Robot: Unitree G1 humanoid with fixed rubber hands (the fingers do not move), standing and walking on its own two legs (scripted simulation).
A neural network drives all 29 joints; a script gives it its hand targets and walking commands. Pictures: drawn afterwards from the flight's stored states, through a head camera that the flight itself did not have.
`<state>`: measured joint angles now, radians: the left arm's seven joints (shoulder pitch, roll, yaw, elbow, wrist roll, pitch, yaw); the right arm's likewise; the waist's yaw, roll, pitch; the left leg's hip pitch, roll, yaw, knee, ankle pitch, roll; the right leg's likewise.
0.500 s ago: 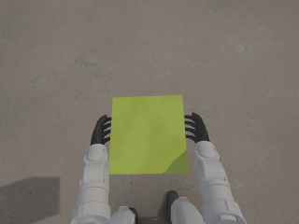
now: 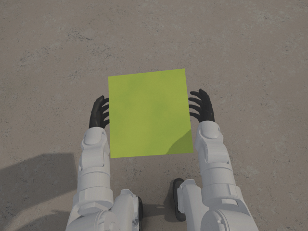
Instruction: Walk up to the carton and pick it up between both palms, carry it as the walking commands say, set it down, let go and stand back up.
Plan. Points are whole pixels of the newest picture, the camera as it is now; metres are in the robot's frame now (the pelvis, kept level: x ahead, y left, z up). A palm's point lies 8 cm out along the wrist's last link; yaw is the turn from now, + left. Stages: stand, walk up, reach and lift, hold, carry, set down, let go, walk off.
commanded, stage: set down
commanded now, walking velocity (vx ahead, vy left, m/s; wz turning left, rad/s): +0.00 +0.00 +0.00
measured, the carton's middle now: (153, 119) +0.43 +0.00 -0.14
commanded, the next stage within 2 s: none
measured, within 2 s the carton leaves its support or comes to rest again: neither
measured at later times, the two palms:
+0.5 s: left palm (109, 126) +0.42 +0.14 -0.15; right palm (197, 122) +0.42 -0.14 -0.15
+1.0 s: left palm (112, 125) +0.44 +0.15 -0.22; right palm (190, 123) +0.44 -0.13 -0.24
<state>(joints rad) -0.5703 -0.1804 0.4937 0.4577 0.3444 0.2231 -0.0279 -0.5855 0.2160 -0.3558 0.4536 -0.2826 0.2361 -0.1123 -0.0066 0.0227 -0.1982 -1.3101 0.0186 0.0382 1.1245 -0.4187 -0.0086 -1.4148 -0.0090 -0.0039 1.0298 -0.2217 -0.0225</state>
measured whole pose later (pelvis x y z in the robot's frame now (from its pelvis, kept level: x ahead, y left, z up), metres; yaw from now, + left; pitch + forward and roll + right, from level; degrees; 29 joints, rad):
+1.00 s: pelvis -0.02 +0.00 -0.14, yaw +4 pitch +51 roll +3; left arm -0.90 -0.09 0.46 0.58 0.26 0.25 0.04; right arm -0.86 0.09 -0.42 0.53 -0.28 0.26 -0.12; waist -0.01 0.02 -0.28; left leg -2.00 -0.02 0.03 1.65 -0.54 0.00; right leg -2.11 -0.01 0.03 1.55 -0.34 -0.01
